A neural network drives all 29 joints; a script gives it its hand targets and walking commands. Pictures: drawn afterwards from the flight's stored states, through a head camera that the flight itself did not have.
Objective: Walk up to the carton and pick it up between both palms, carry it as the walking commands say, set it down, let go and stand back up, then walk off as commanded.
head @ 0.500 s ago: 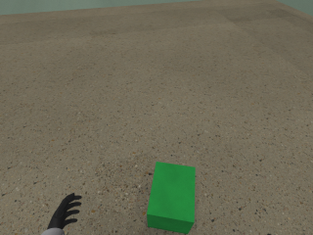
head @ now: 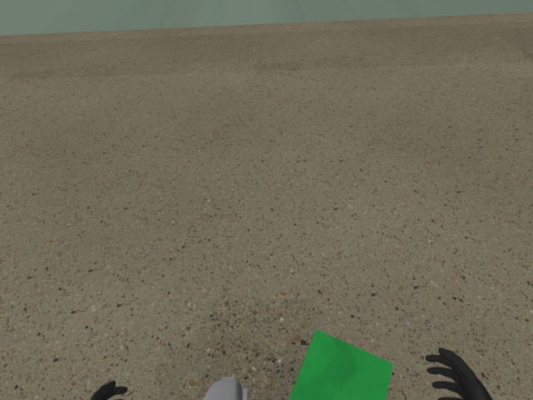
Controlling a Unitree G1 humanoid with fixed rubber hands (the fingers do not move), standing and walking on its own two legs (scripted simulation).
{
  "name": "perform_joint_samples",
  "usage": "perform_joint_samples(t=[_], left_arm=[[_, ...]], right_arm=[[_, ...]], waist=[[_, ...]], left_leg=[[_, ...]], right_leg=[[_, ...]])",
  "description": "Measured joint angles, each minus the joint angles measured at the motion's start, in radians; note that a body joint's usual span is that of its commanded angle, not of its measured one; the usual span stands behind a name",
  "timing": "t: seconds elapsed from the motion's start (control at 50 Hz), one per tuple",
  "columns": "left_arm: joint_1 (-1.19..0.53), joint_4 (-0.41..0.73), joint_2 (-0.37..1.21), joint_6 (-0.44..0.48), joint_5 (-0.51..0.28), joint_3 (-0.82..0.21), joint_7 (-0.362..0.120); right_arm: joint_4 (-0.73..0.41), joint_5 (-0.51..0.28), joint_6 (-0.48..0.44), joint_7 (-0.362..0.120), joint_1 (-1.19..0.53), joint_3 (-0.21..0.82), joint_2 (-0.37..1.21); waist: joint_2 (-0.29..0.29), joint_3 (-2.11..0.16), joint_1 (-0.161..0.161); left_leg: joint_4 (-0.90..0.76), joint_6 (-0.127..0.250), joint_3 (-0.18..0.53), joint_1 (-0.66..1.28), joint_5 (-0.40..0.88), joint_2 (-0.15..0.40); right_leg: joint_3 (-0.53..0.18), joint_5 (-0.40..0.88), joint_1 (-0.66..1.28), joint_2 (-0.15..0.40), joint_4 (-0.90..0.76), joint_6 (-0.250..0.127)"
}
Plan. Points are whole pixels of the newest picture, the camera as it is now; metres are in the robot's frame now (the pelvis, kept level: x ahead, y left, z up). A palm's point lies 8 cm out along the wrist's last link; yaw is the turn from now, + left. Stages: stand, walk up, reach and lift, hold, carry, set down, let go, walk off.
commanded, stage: walk off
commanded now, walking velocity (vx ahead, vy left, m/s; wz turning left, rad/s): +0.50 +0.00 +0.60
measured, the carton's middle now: out of the picture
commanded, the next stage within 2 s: none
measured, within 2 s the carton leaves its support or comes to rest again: rests again in 1.40 s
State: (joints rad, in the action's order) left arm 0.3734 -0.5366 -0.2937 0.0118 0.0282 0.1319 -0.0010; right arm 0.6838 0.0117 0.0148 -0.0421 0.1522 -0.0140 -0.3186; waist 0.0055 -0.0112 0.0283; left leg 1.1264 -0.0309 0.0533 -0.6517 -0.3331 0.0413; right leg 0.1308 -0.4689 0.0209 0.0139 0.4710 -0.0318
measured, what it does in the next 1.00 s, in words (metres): walks ahead, turning left: left foot, then right foot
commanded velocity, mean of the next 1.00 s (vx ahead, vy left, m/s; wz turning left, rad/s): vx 0.50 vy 0.00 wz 0.60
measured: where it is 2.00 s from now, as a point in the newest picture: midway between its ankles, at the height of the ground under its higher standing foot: (215, 280)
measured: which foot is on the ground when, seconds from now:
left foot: up 0.00-0.12, down 0.14-0.56, up 0.58-1.00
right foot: down 0.00-0.14, up 0.16-0.54, down 0.56-1.00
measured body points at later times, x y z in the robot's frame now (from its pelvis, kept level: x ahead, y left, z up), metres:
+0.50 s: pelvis +0.21 -0.01 +0.01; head +0.25 +0.02 +0.46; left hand +0.33 +0.31 -0.07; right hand +0.31 -0.28 -0.10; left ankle +0.14 +0.12 -0.73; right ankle +0.29 -0.14 -0.69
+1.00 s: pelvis +0.43 +0.03 -0.01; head +0.49 +0.03 +0.44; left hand +0.39 +0.34 -0.09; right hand +0.68 -0.14 -0.14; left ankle +0.40 +0.15 -0.70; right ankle +0.29 -0.11 -0.73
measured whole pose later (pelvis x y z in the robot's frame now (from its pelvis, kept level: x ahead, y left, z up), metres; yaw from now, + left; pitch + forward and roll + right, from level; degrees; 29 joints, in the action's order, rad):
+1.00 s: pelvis +0.43 +0.03 -0.01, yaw +29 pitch +4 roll +3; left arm 0.34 -0.54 -0.27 0.01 0.02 0.13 0.00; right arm 0.75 0.02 0.02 -0.04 0.14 -0.02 -0.31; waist 0.02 0.04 0.03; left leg 0.85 -0.02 -0.10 -0.55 -0.31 0.01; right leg 0.31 -0.55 0.03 0.09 0.48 0.01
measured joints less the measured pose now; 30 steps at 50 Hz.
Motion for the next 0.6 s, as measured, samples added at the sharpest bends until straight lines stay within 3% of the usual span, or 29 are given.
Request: perform_joint_samples(t=[0.06, 0.12, 0.14, 0.16, 0.18, 0.22, 0.26, 0.36, 0.46, 0.54, 0.56, 0.6], left_arm=[[0.003, -0.001, 0.000, 0.006, 0.000, 0.000, 0.000], [0.003, -0.001, 0.000, 0.013, 0.000, 0.000, 0.000], [0.003, -0.002, 0.001, 0.014, 0.000, 0.000, 0.000], [0.000, -0.002, -0.001, 0.014, 0.000, 0.000, 0.000], [-0.012, -0.003, -0.001, 0.014, -0.003, 0.000, 0.000], [-0.023, -0.002, 0.008, 0.018, -0.004, 0.000, 0.000], [-0.044, 0.000, 0.016, 0.021, -0.004, 0.000, 0.000], [-0.173, 0.001, 0.015, 0.018, -0.004, 0.000, -0.011], [-0.223, 0.000, 0.015, 0.012, -0.004, 0.000, -0.016], [-0.223, 0.001, 0.015, -0.001, -0.004, 0.000, -0.016], [-0.221, 0.000, 0.016, -0.001, -0.004, 0.000, -0.014], [-0.216, 0.000, 0.031, -0.001, -0.004, -0.002, -0.011]], right_arm=[[0.000, 0.000, 0.000, -0.013, -0.034, 0.000, -0.001], [0.000, 0.000, -0.010, -0.014, -0.028, 0.000, 0.000], [0.000, 0.000, -0.019, -0.008, -0.012, 0.000, -0.001], [0.001, 0.000, -0.030, -0.002, 0.013, 0.000, 0.000], [0.004, 0.004, -0.038, 0.007, 0.039, -0.001, 0.003], [0.015, 0.005, -0.051, 0.016, 0.103, 0.000, 0.003], [0.040, 0.005, -0.054, 0.023, 0.173, 0.000, 0.004], [0.071, 0.005, -0.055, 0.037, 0.278, 0.001, 0.004], [0.071, 0.005, -0.053, 0.038, 0.273, 0.000, 0.003], [0.071, 0.005, -0.035, 0.033, 0.226, 0.000, 0.003], [0.071, 0.006, -0.033, 0.032, 0.217, 0.000, 0.002], [0.073, 0.006, -0.028, 0.032, 0.190, -0.004, 0.002]], waist=[[-0.004, 0.010, 0.001], [-0.002, 0.015, 0.001], [0.001, 0.025, 0.003], [-0.002, 0.035, 0.006], [-0.011, 0.046, 0.007], [-0.009, 0.045, 0.007], [0.002, 0.042, 0.004], [0.004, 0.063, 0.002], [-0.007, 0.042, 0.000], [-0.031, 0.032, 0.000], [-0.033, 0.034, 0.000], [0.008, 0.048, -0.001]], left_leg=[[-0.120, -0.001, -0.045, -0.009, 0.074, 0.017], [-0.286, 0.004, -0.101, 0.041, 0.129, -0.003], [-0.359, 0.019, -0.111, 0.097, 0.147, -0.019], [-0.407, 0.060, -0.111, 0.148, 0.092, -0.033], [-0.405, 0.084, -0.108, 0.161, 0.056, -0.048], [-0.416, 0.097, -0.098, 0.190, 0.036, -0.057], [-0.462, 0.096, -0.083, 0.246, 0.034, -0.055], [-0.560, 0.073, -0.017, 0.360, 0.038, -0.042], [-0.600, 0.059, 0.061, 0.397, 0.019, -0.032], [-0.596, 0.021, 0.076, 0.396, -0.022, -0.072], [-0.577, 0.015, 0.078, 0.396, -0.041, -0.088], [-0.413, 0.013, 0.076, 0.357, -0.101, -0.087]], right_leg=[[0.021, -0.015, 0.029, -0.001, -0.040, 0.010], [0.059, -0.045, 0.030, 0.001, -0.024, 0.026], [0.073, -0.051, 0.013, 0.008, 0.052, 0.029], [0.075, -0.047, -0.037, 0.025, 0.203, 0.031], [0.037, -0.056, -0.116, 0.031, 0.408, 0.040], [-0.052, -0.064, -0.271, 0.010, 0.768, 0.042], [-0.110, -0.067, -0.385, 0.008, 0.888, 0.042], [-0.173, -0.060, -0.568, 0.048, 0.713, 0.045], [-0.119, 0.071, -0.567, 0.049, 0.422, 0.066], [-0.069, 0.118, -0.489, 0.049, 0.225, 0.079], [-0.068, 0.130, -0.446, 0.050, 0.161, 0.077], [-0.040, 0.148, -0.420, 0.049, 0.174, 0.035]])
